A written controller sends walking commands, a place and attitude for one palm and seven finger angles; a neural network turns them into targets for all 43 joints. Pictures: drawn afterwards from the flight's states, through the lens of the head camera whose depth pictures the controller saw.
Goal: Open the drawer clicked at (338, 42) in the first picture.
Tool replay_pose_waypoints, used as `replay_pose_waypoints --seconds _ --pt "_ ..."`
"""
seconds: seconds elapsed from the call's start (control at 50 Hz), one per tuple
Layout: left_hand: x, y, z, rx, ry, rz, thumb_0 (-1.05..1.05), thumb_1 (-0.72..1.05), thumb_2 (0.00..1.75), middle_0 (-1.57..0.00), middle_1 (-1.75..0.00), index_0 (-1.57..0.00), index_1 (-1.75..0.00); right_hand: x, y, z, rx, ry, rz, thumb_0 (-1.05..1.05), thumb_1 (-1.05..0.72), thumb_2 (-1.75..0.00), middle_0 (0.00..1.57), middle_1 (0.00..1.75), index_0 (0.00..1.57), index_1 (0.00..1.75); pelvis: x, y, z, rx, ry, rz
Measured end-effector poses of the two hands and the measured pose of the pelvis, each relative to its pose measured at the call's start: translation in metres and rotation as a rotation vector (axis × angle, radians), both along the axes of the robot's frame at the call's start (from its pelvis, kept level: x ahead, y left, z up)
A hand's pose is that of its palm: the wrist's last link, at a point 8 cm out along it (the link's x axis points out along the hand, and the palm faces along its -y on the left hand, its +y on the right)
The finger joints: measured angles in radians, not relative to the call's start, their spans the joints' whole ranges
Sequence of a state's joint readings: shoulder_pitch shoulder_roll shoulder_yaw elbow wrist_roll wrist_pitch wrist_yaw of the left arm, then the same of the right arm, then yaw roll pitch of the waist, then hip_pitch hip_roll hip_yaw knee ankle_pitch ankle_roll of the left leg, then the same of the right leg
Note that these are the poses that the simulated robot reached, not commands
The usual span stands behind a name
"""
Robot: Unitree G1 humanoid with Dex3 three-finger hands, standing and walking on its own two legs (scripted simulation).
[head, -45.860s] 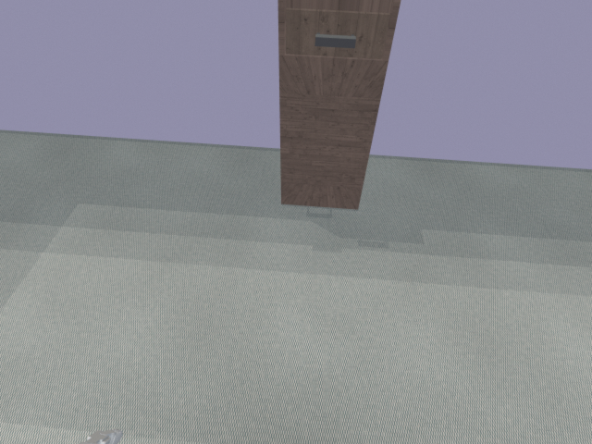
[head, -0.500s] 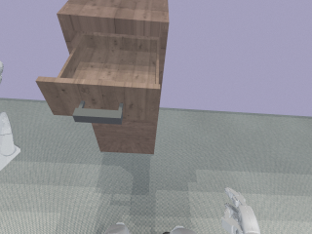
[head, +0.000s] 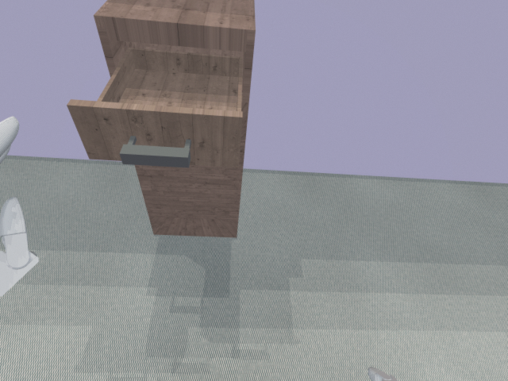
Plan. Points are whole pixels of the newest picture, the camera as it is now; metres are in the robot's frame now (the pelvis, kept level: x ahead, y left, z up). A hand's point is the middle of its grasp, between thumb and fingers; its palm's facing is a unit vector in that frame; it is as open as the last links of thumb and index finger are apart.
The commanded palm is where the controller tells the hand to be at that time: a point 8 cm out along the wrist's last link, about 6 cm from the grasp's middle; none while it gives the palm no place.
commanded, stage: stop stepping back and stand still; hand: left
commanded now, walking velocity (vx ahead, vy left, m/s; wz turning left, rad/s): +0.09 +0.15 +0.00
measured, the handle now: (158, 148) +0.53 +0.23 +0.04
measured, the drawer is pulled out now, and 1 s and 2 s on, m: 0.28 0.28 0.28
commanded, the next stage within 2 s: let the arm hang, fingers relaxed in 0.18 s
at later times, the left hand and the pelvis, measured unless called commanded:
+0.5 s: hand out of the picture +0.13 +0.18 -0.13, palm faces -0.03 -0.97 -0.24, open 7.4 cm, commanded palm none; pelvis -0.01 +0.00 -0.02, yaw +1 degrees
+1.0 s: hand out of the picture +0.01 +0.19 -0.16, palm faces +0.05 -0.98 -0.22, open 7.3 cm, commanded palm none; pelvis +0.03 +0.01 +0.01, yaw +2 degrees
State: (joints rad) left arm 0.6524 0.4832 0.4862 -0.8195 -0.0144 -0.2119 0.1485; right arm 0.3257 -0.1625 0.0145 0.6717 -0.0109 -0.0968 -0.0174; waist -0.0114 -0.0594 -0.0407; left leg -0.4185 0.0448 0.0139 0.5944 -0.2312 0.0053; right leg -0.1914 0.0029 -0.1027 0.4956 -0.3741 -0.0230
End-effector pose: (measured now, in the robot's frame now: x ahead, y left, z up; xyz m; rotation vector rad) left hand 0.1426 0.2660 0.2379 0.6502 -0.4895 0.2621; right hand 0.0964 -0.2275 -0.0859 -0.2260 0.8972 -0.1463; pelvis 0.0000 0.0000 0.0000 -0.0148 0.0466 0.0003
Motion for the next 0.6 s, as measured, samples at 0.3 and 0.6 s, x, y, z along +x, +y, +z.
replay_pose_waypoints --seconds 0.3,0.6 --pt "0.027 0.022 -0.025 -0.147 -0.004 0.066 0.01 0.89 0.9 -0.2 -0.3 -0.21 -0.3 0.056 -0.02 0.018 -0.04 -0.191 -0.021 0.01 -0.91 -0.9 0.2 0.3 0.2 0.3 0.006 0.011 -0.003 0.002 -0.058 0.001" --pt "-0.105 -0.039 -0.382 -0.69 1.583 0.379 -0.03 1.01 0.89 -0.21 -0.3 -0.21 -0.3 -0.026 -0.009 -0.051 0.027 0.328 0.007 0.0 -0.91 -0.9 0.2 0.3 0.2 0.3 0.005 -0.003 -0.013 -0.016 -0.054 0.068"
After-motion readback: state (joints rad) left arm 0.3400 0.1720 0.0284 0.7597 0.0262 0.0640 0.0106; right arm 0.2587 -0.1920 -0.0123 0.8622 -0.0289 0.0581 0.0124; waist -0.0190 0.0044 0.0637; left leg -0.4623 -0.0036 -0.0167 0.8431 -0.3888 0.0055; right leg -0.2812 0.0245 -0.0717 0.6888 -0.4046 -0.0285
